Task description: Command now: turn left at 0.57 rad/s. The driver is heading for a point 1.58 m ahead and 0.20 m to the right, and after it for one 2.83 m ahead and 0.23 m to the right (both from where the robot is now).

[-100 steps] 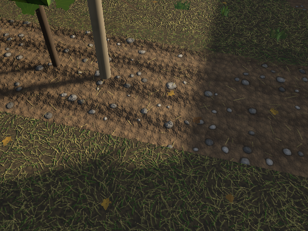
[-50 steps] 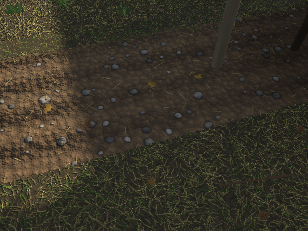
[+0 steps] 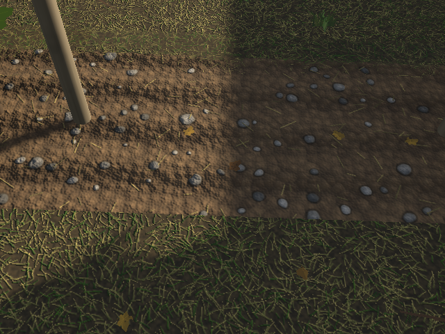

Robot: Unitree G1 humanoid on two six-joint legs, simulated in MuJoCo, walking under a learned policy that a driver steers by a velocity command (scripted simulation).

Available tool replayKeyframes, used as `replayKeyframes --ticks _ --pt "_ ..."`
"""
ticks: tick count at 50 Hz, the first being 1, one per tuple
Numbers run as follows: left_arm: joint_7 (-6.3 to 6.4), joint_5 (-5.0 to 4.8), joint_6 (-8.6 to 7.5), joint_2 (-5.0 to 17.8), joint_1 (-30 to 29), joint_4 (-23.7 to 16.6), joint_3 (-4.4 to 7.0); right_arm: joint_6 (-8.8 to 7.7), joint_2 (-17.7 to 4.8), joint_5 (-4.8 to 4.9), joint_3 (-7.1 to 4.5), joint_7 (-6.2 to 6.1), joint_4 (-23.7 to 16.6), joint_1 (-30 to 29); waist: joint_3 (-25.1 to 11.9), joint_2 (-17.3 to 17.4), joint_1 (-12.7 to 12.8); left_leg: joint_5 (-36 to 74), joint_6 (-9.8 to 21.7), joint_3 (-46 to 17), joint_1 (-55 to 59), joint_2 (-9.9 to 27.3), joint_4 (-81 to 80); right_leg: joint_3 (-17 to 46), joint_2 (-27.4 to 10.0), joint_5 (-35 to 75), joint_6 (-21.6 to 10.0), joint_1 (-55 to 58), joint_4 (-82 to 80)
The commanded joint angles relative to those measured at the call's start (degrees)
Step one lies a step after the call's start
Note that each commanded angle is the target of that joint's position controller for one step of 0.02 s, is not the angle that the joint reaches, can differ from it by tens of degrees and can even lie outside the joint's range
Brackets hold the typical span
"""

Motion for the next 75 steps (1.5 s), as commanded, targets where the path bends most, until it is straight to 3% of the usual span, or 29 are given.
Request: replayKeyframes --ticks 1,10,15,18,19,20,21,24,29,34,38,41,42,44,45,46,47,48,51,55,59,64,67,68,69,70,71,73,75 --pt "0.48 -0.08 -0.29 4.55 -0.41 -2.89 0.82 -0.86 -9.05 0.21 -2.76 0.38 -4.03 3.20 -5.16 5.21 -1.00 12.37 10.61 -17.86 9.82 16.88 -1.68 0.66 -0.98 -0.21 1.06 -6.01 -3.70" --pt "-1.31 -0.54 -0.44 1.65 0.62 -2.40 -1.11 0.78 -7.73 0.96 -1.43 0.25 -5.33 -0.31 -7.54 4.62 -2.32 21.31 10.32 -23.27 3.53 16.00 6.88 -1.54 -0.28 -5.02 0.55 1.12 -9.57" --pt "-3.69 -0.04 -1.08 1.47 2.43 -1.54 -1.45 2.93 -9.21 2.18 -1.58 1.14 -2.27 -2.11 -1.27 4.42 -1.90 -31.91 10.40 -27.97 -7.89 11.19 0.78 -6.67 4.01 -5.03 -3.21 12.27 -25.31" --pt "-3.63 -1.22 -4.40 0.94 8.45 -0.97 -1.60 2.18 -3.22 1.20 0.59 0.42 -0.26 -3.34 -4.24 0.75 1.50 -26.45 6.73 -25.43 -16.88 9.48 12.02 1.36 -1.12 0.52 -11.41 29.25 -33.67" --pt "-3.18 -0.59 -5.34 6.68 13.49 -0.01 0.15 1.90 1.41 0.14 1.55 0.39 -1.52 -3.31 -3.13 -10.65 3.01 -27.13 -1.84 -11.11 -32.12 -0.14 27.80 22.78 -14.21 -0.38 -25.68 36.66 -41.81" --pt "-2.75 0.23 -5.29 7.64 17.45 0.59 1.16 1.73 -2.14 -2.90 0.23 -0.99 -1.99 -6.78 -3.11 -6.75 6.73 -29.36 -5.83 -7.53 -43.81 -1.09 39.50 36.64 -20.05 -0.61 -33.42 43.36 -46.02" --pt "-2.80 0.21 -5.15 5.00 15.58 1.05 0.86 1.56 -2.70 -2.69 -0.22 -2.50 -0.85 -7.69 -0.42 -0.36 5.54 -22.20 -7.26 -7.99 -48.56 2.50 46.05 31.48 -20.46 0.42 -30.75 43.91 -46.37" --pt "-2.57 -1.28 -4.89 -3.19 12.43 1.48 -1.37 2.06 -1.86 -2.96 -0.01 -2.89 1.49 -7.49 -0.38 -2.63 3.33 -9.35 -8.79 -1.11 -42.61 7.18 48.89 14.57 -10.83 10.17 -23.70 35.89 -46.49" --pt "-2.64 1.63 -5.06 0.31 19.10 5.11 -0.24 1.68 1.69 -3.18 1.73 1.60 2.54 -11.15 0.08 -2.66 5.22 6.30 -7.22 6.60 -33.35 10.68 40.81 3.42 -7.12 21.91 -23.24 27.37 -45.05" --pt "-1.03 0.35 -5.65 -2.66 30.45 11.76 -1.18 1.47 1.36 -2.94 2.02 0.13 0.41 -20.63 3.13 -3.81 10.32 23.50 -7.76 1.68 -53.84 12.47 20.89 9.29 -9.18 13.62 -22.15 46.66 -34.89" --pt "-3.39 0.51 -4.79 -2.06 25.45 11.06 -1.97 2.69 1.98 -2.57 3.16 1.35 1.38 -19.31 5.74 -2.85 6.21 39.56 -5.22 6.52 -14.30 11.98 14.84 3.32 -3.45 7.09 -19.77 7.52 -31.90" --pt "-2.75 -2.31 -5.24 -0.15 25.58 12.93 -1.42 3.40 -2.01 -3.69 2.71 0.49 1.14 -20.66 7.37 0.59 5.65 31.02 -5.07 5.16 -12.79 13.33 4.54 6.62 -2.47 5.37 -16.04 15.49 -23.18" --pt "0.08 -9.00 -1.84 1.10 24.40 12.61 0.87 2.32 -2.96 6.48 0.62 -0.24 2.16 -21.78 9.67 3.71 5.87 32.75 -5.02 -0.54 -14.79 11.19 -1.95 8.89 -3.07 12.82 -14.61 20.66 -14.81" --pt "1.35 -6.39 0.88 -0.05 26.67 14.51 0.67 1.13 -2.20 5.22 0.23 -0.70 8.51 -7.73 -1.33 5.28 1.15 50.06 -5.62 4.48 3.45 11.15 -9.69 4.69 0.82 14.10 -11.09 20.67 8.13" --pt "1.13 -5.36 0.81 -2.34 28.35 15.65 0.48 1.76 -4.04 3.57 -0.71 -0.91 12.70 5.02 -7.48 7.26 -3.12 66.90 -4.70 1.90 24.39 16.41 -3.58 2.39 5.24 -9.09 -7.51 5.77 22.74" --pt "0.70 -6.77 0.66 -9.87 37.98 18.79 -1.24 2.02 -6.79 1.15 -0.76 -0.64 15.69 14.64 -22.17 13.93 -4.41 99.54 2.46 -1.29 53.54 28.87 22.29 4.70 10.32 -42.76 -3.50 -13.34 51.64" --pt "0.05 -8.24 -0.64 -5.32 36.77 15.06 -1.68 3.11 -8.00 2.50 -1.40 -0.09 17.03 13.99 -32.62 15.33 -5.09 96.06 10.22 -9.44 58.28 34.73 25.82 8.40 5.46 -38.89 -1.56 -21.23 57.87" --pt "0.21 -9.18 -1.32 -1.47 30.04 12.56 -0.74 4.96 -5.19 1.76 -1.00 -0.78 16.36 9.48 -33.26 9.73 -5.88 72.09 11.88 -9.90 51.29 33.46 20.14 8.20 1.09 -35.69 -1.00 -22.53 55.02" --pt "3.76 -6.96 2.65 -4.54 15.25 5.45 -1.09 5.54 -7.22 1.77 -0.57 -3.20 13.26 -7.86 -17.26 0.60 1.15 32.62 16.11 -16.14 11.04 39.21 1.04 -0.20 -2.49 -19.83 -0.03 -16.33 56.88" --pt "4.86 -5.54 4.70 -1.76 11.11 2.30 2.13 4.63 -5.81 0.84 -0.29 -5.04 12.59 -14.26 -0.46 4.88 4.89 12.06 5.92 2.84 -13.89 27.86 -5.12 4.26 -2.85 1.59 -1.91 -9.96 29.95" --pt "1.67 -4.87 2.94 -4.91 4.15 0.34 1.87 5.20 -6.53 1.23 -1.02 -7.59 13.07 -13.23 -6.17 9.79 3.45 13.62 4.39 11.23 -8.29 22.00 -3.31 -2.57 -1.50 17.91 -2.63 2.50 -5.46" --pt "-1.46 -5.07 4.57 0.02 -3.57 -4.06 3.53 6.05 -10.30 4.40 -4.03 -5.69 12.69 -9.77 -3.36 7.59 0.07 -24.07 1.58 5.47 -5.27 28.85 -5.23 -6.49 -1.08 2.29 -8.12 5.68 -15.31" --pt "-1.14 -5.71 4.03 2.21 5.84 0.64 5.33 6.98 -6.44 2.93 -3.41 -4.76 13.21 -7.39 -2.27 0.56 2.51 -33.46 -3.34 11.36 -11.61 24.18 9.44 -9.77 2.71 -4.84 -12.33 19.63 -23.68" --pt "-0.62 -6.06 3.53 7.13 12.83 2.72 7.06 6.97 -1.23 1.57 -1.95 -4.00 12.22 -8.27 -1.63 -14.38 4.51 -30.41 -7.74 18.70 -24.02 17.26 36.55 7.24 -5.85 -10.31 -17.21 27.58 -32.11" --pt "-1.08 -5.84 1.68 13.87 17.22 1.36 7.73 4.86 -1.40 1.83 -1.93 -4.02 6.73 -15.42 -0.59 -23.82 6.59 -31.29 -9.58 11.91 -48.89 6.09 53.32 40.39 -16.32 -20.50 -27.96 36.79 -46.97" --pt "-1.63 -4.35 -0.12 10.43 19.25 1.81 6.80 2.66 -5.83 3.82 -2.89 -3.98 5.42 -22.61 -0.03 -12.38 9.58 -26.08 -7.48 2.66 -54.79 8.19 56.74 43.79 -19.33 -18.23 -29.37 37.86 -50.52" --pt "-1.32 -4.10 -1.11 8.50 16.15 1.81 5.95 1.48 -6.19 3.94 -3.09 -4.00 5.43 -21.77 0.32 -12.37 6.15 -19.69 -6.24 1.24 -55.94 9.41 55.29 38.50 -18.38 -8.88 -26.48 37.58 -47.33" --pt "-0.54 -4.82 -1.06 5.37 6.41 -0.98 5.00 1.09 -7.62 0.92 -3.89 -4.74 9.43 -16.05 -2.04 -7.75 0.44 -7.33 -6.70 0.81 -44.69 12.46 47.62 23.84 -12.61 5.26 -20.44 28.43 -43.04" --pt "-0.08 -4.64 -1.19 4.66 6.06 -1.58 4.72 1.77 -6.72 1.07 -4.10 -4.08 10.46 -15.11 -4.69 -5.52 -0.71 1.32 -7.42 2.59 -34.86 10.93 43.86 16.51 -8.36 16.29 -17.77 22.53 -43.79"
